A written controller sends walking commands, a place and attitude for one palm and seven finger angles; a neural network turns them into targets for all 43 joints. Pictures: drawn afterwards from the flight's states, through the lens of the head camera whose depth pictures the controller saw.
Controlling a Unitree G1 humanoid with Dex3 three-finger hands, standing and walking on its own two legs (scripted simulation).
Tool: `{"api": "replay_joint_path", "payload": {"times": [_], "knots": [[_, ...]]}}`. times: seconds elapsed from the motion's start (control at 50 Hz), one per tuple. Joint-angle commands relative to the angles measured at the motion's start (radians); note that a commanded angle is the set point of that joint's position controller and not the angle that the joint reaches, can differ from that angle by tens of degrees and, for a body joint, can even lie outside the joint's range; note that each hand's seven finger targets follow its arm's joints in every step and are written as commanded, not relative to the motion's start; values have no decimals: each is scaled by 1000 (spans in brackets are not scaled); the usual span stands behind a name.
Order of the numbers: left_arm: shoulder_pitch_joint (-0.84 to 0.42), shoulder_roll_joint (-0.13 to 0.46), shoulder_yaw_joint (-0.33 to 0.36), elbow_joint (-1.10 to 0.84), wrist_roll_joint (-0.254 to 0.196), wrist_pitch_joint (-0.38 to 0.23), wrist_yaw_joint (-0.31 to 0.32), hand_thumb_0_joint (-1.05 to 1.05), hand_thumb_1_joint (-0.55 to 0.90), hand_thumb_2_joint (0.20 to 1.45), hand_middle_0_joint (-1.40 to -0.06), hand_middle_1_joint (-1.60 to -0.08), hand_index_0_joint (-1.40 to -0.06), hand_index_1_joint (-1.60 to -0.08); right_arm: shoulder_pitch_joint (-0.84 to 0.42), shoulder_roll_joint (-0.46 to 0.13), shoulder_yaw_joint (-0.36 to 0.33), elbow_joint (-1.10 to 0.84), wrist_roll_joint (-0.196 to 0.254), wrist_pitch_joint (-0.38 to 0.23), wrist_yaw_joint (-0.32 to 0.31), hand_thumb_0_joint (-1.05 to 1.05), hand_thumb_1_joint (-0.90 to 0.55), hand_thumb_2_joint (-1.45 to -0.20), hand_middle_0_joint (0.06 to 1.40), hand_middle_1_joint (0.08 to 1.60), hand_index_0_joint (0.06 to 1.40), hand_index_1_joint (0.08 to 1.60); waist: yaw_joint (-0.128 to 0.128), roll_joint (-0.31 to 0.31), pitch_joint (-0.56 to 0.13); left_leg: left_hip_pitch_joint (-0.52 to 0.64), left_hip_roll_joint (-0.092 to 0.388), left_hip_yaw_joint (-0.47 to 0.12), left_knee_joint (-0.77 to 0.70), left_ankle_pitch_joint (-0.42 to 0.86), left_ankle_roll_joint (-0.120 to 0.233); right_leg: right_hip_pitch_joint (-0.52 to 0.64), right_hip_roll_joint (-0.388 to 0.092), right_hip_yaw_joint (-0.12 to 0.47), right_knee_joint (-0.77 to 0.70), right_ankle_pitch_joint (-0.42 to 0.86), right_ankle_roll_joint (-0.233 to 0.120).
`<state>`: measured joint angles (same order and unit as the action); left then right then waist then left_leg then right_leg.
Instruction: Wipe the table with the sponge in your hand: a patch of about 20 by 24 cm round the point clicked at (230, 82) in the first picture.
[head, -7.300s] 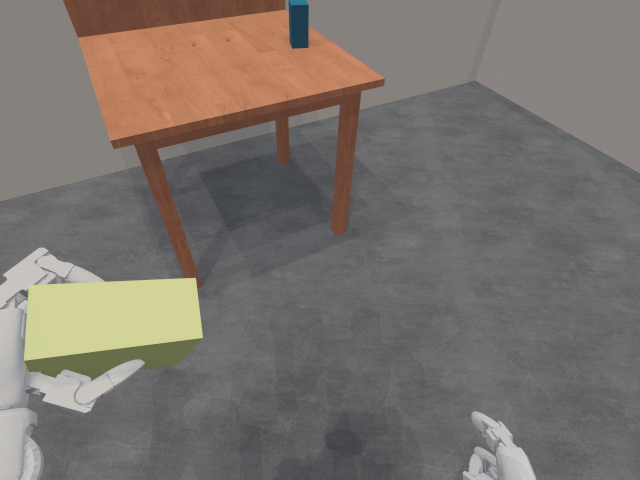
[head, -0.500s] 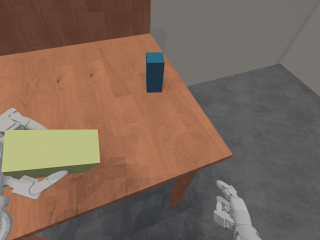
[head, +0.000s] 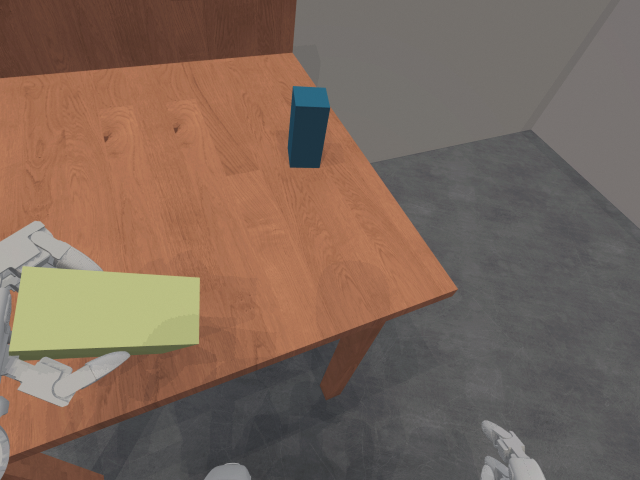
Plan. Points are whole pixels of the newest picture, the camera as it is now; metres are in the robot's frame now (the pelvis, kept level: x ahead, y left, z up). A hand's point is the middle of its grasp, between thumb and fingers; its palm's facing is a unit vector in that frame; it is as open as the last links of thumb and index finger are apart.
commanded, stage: come to a stop and stand still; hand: left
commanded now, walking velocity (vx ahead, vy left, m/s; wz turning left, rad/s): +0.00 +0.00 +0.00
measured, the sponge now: (133, 318) +0.24 +0.20 +0.11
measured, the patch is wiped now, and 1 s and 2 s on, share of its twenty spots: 0.00 0.00 0.00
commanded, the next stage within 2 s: look again from close up in 0.22 s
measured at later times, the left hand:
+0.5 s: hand (38, 312) +0.22 +0.25 +0.16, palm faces +0.36 -0.87 -0.35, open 10.1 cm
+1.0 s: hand (58, 336) +0.20 +0.24 +0.15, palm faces +0.29 -0.77 -0.57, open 10.1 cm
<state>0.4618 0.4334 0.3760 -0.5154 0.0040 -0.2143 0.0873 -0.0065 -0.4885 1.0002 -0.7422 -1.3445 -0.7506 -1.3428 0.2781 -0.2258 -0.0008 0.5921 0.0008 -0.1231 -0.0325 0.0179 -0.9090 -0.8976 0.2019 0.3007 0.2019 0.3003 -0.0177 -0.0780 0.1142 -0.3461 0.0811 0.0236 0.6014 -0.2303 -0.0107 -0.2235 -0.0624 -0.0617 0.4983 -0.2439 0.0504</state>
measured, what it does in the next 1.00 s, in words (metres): stands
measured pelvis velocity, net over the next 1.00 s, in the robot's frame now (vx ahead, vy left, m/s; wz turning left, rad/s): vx -0.01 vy -0.03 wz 0.01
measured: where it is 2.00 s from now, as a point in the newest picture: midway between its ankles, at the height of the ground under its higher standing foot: outside the picture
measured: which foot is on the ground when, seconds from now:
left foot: down 0.00-1.00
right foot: down 0.00-1.00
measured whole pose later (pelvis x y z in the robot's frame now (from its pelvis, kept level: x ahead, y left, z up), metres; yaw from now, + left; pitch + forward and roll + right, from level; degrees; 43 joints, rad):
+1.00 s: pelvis -0.01 -0.03 -0.01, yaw +1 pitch -3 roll +0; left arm 0.39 0.49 0.38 -0.40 0.00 -0.02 -0.01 -0.01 -0.49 1.00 -0.74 -1.35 -0.75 -1.34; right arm 0.18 -0.23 0.03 0.60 0.01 -0.16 -0.03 0.02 -0.91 -0.90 0.21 0.30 0.20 0.30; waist 0.02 0.02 0.06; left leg -0.33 0.07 0.01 0.60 -0.21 -0.04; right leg -0.26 -0.06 -0.05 0.62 -0.30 0.03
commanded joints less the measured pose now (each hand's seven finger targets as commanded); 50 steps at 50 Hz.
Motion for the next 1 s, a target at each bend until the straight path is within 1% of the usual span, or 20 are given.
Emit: {"api": "replay_joint_path", "payload": {"times": [0.0,0.16,0.26,0.28,0.3,0.32,0.36,0.38,0.4,0.42,0.48,0.66,0.68,0.7,0.72,0.76,0.78,0.86,0.92,0.98], "knots": [[-95,173,153,-328,1,-72,51,0,100,1300,-1200,-1600,-1200,-1600,-124,-129,-35,-151,-10,-78,-5,0,-900,-900,200,300,200,300,35,283,-212,73,31,-91,-218,-160,45,34,23,-18,-50,11,-75],[-110,98,90,-237,-8,-32,34,0,100,1300,-1200,-1600,-1200,-1600,-112,-120,-32,-129,-1,-90,4,0,-900,-900,200,300,200,300,12,160,-203,94,36,-79,-157,-65,41,8,0,-3,-87,64,-75],[-151,91,82,-215,-22,-24,23,0,100,1300,-1200,-1600,-1200,-1600,-140,-105,-23,-157,6,-80,-3,0,-900,-900,200,300,200,300,11,142,-177,70,35,-85,-173,-107,40,2,-1,4,-106,51,-72],[-133,138,126,-204,-19,-18,31,0,100,1300,-1200,-1600,-1200,-1600,-155,-116,-25,-158,8,-83,-4,0,-900,-900,200,300,200,300,19,190,-205,113,35,-75,-192,-148,40,-27,3,10,-94,13,-69],[-138,50,56,-227,-25,-21,23,0,100,1300,-1200,-1600,-1200,-1600,-148,-91,-15,-161,7,-79,-4,0,-900,-900,200,300,200,300,12,202,-178,87,39,-95,-199,-114,44,-13,14,-7,-86,49,-69],[-161,89,78,-250,-27,-22,24,0,100,1300,-1200,-1600,-1200,-1600,-157,-98,-17,-170,10,-82,-6,0,-900,-900,200,300,200,300,16,210,-179,82,44,-91,-199,-104,44,-5,6,1,-95,54,-67],[-143,95,85,-259,-34,-20,24,0,100,1300,-1200,-1600,-1200,-1600,-154,-92,-17,-175,11,-82,-8,0,-900,-900,200,300,200,300,16,151,-207,95,37,-82,-175,-43,41,25,-5,10,-106,107,-71],[-130,140,127,-257,-33,-16,31,0,100,1300,-1200,-1600,-1200,-1600,-163,-106,-22,-173,12,-85,-9,0,-900,-900,200,300,200,300,21,192,-243,138,36,-75,-193,-59,39,9,1,11,-86,81,-67],[-125,56,59,-267,-37,-18,25,0,100,1300,-1200,-1600,-1200,-1600,-156,-82,-14,-177,13,-81,-10,0,-900,-900,200,300,200,300,15,206,-212,110,42,-92,-201,-28,41,21,7,-5,-82,99,-65],[-147,86,74,-284,-37,-20,27,0,100,1300,-1200,-1600,-1200,-1600,-162,-94,-17,-181,13,-84,-11,0,-900,-900,200,300,200,300,18,221,-210,110,45,-83,-194,-14,42,21,1,3,-93,110,-65],[-116,127,115,-247,-42,-14,31,0,100,1300,-1200,-1600,-1200,-1600,-160,-105,-24,-176,17,-85,-14,0,-900,-900,200,300,200,300,19,183,-239,138,34,-73,-192,-36,34,22,-5,14,-103,100,-65],[-123,87,67,-237,-50,-23,22,0,100,1300,-1200,-1600,-1200,-1600,-159,-103,-27,-183,24,-84,-23,0,-900,-900,200,300,200,300,9,147,-185,98,24,-75,-185,-86,32,18,-23,27,-144,80,-70],[-996,894,431,-521,-32,-178,44,0,100,1300,-1200,-1600,-1200,-1600,-49,-162,67,-243,103,-38,-103,0,-900,-900,200,300,200,300,-4,385,-320,17,-3,-79,-238,-255,61,136,48,23,6,-96,11],[-632,346,236,40,47,27,6,0,100,1300,-1200,-1600,-1200,-1600,-188,-93,-60,-141,-23,-73,-70,0,-900,-900,200,300,200,300,84,372,-345,172,-69,14,-157,-9,-21,47,70,-34,43,39,-97],[-513,246,138,77,-26,84,-3,0,100,1300,-1200,-1600,-1200,-1600,-160,-155,-41,-141,-5,-87,-14,0,-900,-900,200,300,200,300,49,314,-295,184,-64,-38,-167,79,-27,-23,79,-62,7,76,-90],[-316,227,162,30,-83,160,-53,0,100,1300,-1200,-1600,-1200,-1600,-190,-158,-39,-137,11,-94,-12,0,-900,-900,200,300,200,300,103,237,-297,212,-68,-13,-167,30,-11,5,76,-60,-17,71,-81],[-217,125,83,86,-98,224,-81,0,100,1300,-1200,-1600,-1200,-1600,-242,-144,-17,-153,42,-86,0,0,-900,-900,200,300,200,300,101,228,-246,174,-73,-11,-183,-70,-17,-17,87,-67,-14,25,-78],[-170,217,80,-40,-9,226,-96,0,100,1300,-1200,-1600,-1200,-1600,-252,-149,-9,-167,38,-91,2,0,-900,-900,200,300,200,300,69,92,-92,70,-72,-17,-197,-181,2,-90,78,-62,-21,-69,-60],[-209,299,189,-108,2,123,-67,0,100,1300,-1200,-1600,-1200,-1600,-257,-136,-18,-160,11,-97,-11,0,-900,-900,200,300,200,300,61,55,-154,79,-88,-1,-140,-174,4,-104,81,-53,-9,-132,-49],[-277,388,276,-162,12,26,-18,0,100,1300,-1200,-1600,-1200,-1600,-263,-137,-34,-131,-2,-94,-20,0,-900,-900,200,300,200,300,67,135,-235,84,-97,10,-87,-197,1,-132,80,-31,13,-193,-42]]}}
